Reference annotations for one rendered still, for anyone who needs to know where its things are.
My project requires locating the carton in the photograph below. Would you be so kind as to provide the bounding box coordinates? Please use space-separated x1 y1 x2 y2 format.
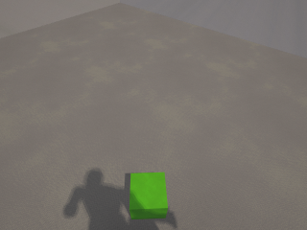
130 172 168 219

